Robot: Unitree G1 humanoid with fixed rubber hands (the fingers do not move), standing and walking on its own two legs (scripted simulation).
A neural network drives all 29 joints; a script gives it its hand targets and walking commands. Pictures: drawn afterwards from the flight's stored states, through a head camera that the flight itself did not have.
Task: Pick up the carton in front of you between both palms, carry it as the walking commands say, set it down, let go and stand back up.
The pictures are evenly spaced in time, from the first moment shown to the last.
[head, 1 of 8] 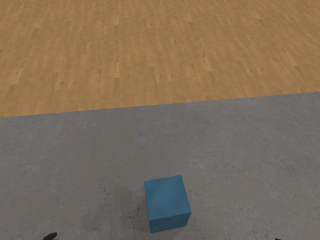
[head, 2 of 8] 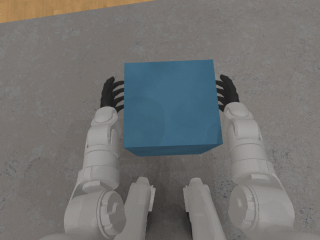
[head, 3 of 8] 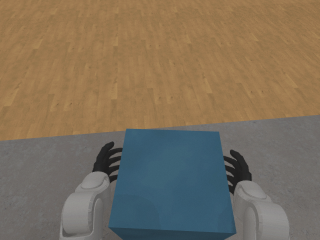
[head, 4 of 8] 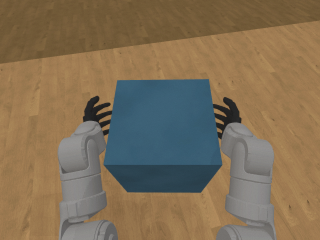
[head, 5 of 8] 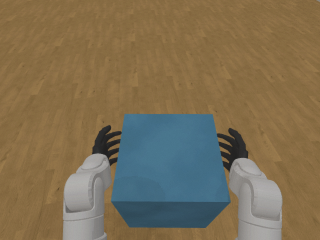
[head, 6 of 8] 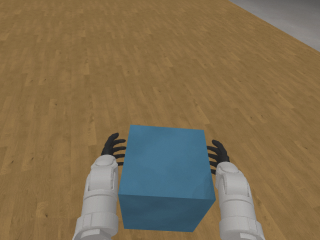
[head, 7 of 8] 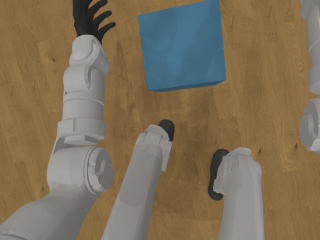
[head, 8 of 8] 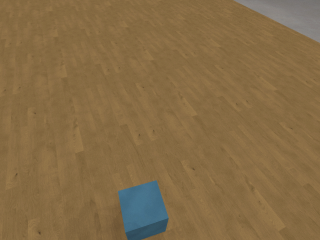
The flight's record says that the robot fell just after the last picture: no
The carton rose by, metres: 1.13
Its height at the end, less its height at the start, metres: +0.41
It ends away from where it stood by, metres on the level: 5.55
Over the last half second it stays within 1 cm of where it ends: yes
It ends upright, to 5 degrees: yes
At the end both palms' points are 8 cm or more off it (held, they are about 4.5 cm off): yes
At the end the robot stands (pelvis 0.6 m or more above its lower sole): yes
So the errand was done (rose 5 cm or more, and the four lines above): yes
